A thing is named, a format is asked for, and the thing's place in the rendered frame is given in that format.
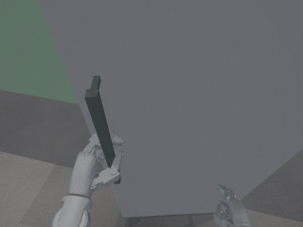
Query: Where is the robot right hand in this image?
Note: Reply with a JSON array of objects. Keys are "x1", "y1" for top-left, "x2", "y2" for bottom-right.
[{"x1": 213, "y1": 184, "x2": 251, "y2": 227}]

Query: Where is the fridge door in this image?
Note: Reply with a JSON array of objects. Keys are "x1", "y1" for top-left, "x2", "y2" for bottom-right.
[{"x1": 39, "y1": 0, "x2": 303, "y2": 218}]

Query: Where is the robot left hand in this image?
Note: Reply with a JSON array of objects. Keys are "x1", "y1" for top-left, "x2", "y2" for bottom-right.
[{"x1": 68, "y1": 132, "x2": 126, "y2": 199}]

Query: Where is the handle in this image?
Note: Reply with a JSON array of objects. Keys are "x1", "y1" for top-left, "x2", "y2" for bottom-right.
[{"x1": 84, "y1": 76, "x2": 121, "y2": 184}]

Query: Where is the robot left forearm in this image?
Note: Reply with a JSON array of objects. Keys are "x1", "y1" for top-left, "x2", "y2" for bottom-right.
[{"x1": 51, "y1": 194, "x2": 93, "y2": 227}]

